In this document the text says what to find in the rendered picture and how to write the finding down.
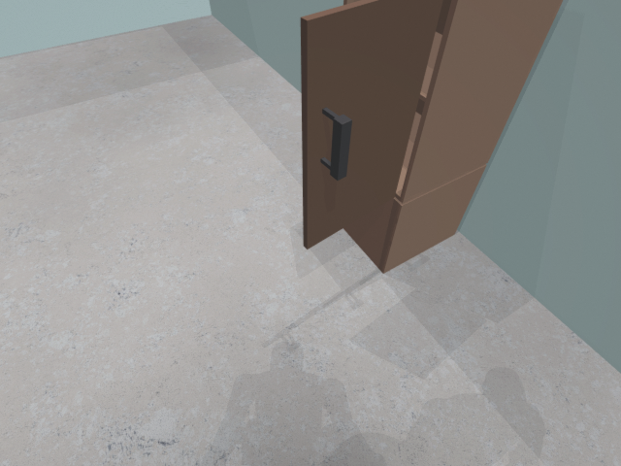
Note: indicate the cupboard door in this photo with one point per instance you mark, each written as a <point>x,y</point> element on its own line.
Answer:
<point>365,60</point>

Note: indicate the handle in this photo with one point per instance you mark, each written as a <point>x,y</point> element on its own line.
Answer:
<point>340,144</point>

